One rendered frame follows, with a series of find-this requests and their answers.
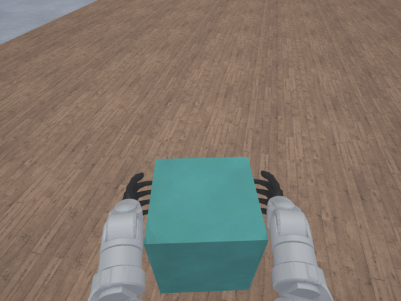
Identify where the right robot forearm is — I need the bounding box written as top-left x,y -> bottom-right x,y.
266,196 -> 334,301

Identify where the robot right hand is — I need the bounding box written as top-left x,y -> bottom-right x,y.
254,171 -> 283,214

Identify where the robot left hand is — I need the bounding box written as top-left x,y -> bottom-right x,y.
122,172 -> 152,215

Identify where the left robot forearm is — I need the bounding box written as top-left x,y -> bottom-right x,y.
88,199 -> 145,301

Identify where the carton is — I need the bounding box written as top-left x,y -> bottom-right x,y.
143,157 -> 269,293

